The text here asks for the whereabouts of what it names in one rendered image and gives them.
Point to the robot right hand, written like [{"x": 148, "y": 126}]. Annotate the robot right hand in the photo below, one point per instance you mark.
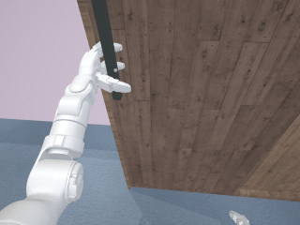
[{"x": 238, "y": 219}]

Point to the handle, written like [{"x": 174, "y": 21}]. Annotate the handle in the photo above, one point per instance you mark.
[{"x": 105, "y": 34}]

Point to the left robot upper arm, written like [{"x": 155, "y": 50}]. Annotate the left robot upper arm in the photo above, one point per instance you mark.
[{"x": 54, "y": 183}]

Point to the robot left hand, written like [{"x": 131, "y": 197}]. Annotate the robot left hand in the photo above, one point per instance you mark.
[{"x": 91, "y": 65}]

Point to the left robot forearm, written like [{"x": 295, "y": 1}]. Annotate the left robot forearm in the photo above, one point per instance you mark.
[{"x": 65, "y": 141}]

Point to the wardrobe door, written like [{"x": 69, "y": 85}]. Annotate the wardrobe door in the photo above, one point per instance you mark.
[
  {"x": 279, "y": 171},
  {"x": 214, "y": 86}
]

